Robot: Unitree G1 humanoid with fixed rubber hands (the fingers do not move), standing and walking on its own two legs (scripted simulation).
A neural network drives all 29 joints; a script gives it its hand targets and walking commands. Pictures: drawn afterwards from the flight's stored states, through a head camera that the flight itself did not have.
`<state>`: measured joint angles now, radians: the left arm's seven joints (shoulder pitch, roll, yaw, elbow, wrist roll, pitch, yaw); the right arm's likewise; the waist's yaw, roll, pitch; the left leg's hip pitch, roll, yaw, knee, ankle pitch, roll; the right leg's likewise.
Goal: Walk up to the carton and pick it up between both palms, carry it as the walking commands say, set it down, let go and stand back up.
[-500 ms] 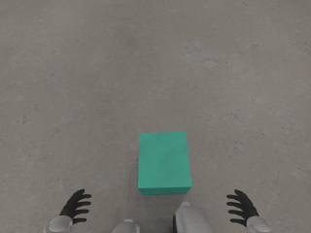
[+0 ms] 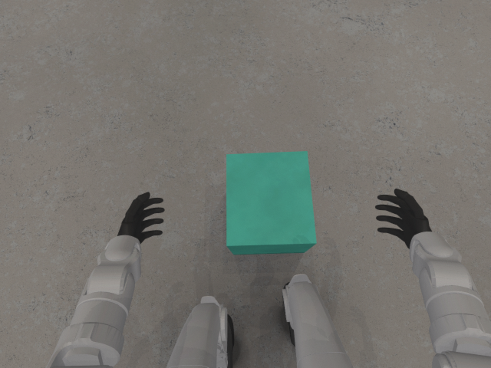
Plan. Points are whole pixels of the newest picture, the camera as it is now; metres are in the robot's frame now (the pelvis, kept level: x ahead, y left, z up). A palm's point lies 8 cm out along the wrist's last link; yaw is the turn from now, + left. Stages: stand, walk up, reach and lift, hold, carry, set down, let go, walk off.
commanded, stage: reach and lift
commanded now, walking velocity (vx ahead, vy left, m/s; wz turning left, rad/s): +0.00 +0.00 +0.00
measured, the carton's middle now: (267, 206) +0.49 -0.07 -0.56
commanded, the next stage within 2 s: none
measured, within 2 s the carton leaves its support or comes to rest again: neither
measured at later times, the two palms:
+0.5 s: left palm (162, 176) +0.46 +0.15 -0.13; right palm (384, 162) +0.45 -0.29 -0.14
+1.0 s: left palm (178, 195) +0.46 +0.15 -0.26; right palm (364, 187) +0.44 -0.29 -0.27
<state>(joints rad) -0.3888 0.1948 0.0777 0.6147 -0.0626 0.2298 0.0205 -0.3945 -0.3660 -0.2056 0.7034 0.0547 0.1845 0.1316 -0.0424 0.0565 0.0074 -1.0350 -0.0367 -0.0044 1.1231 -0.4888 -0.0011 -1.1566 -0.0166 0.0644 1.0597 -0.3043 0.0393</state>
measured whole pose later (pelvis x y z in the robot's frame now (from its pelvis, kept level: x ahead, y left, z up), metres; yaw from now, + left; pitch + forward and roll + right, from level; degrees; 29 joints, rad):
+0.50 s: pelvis -0.02 -0.03 -0.04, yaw +3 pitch +41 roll +4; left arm -0.93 0.24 0.21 0.78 -0.06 0.16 0.01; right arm -0.94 -0.36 -0.31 0.81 0.03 0.15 0.07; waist -0.04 0.03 -0.05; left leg -1.47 -0.04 -0.03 1.17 -0.42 -0.06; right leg -1.60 -0.01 0.04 1.12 -0.24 -0.01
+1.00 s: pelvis -0.03 -0.01 -0.14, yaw +4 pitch +50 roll +3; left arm -0.97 0.22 0.20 0.70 -0.08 0.18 0.08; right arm -0.96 -0.38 -0.39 0.79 0.05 0.14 0.11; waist -0.05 0.05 -0.10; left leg -1.91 -0.06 -0.04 1.57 -0.55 -0.04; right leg -2.02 -0.01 0.05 1.48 -0.34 0.02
